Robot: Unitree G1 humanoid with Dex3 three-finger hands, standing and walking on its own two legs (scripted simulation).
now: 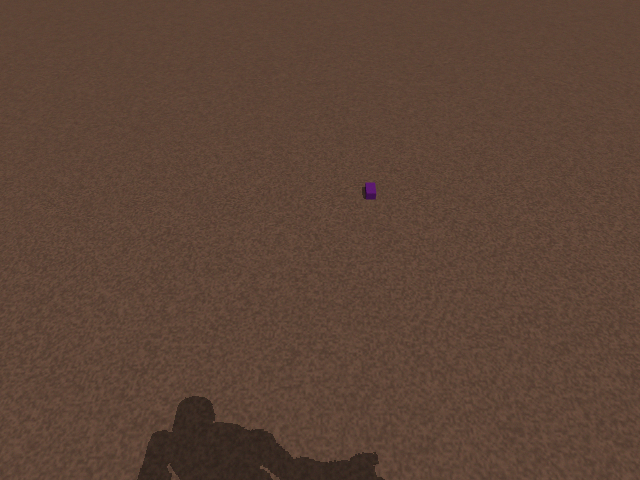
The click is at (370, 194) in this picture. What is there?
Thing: small brick
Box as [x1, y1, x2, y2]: [365, 182, 375, 198]
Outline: 365,182 366,198 375,198 374,182
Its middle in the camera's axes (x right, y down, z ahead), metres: +0.24 -0.22 +1.82
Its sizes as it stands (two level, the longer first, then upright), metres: 0.075 0.045 0.037
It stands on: the floor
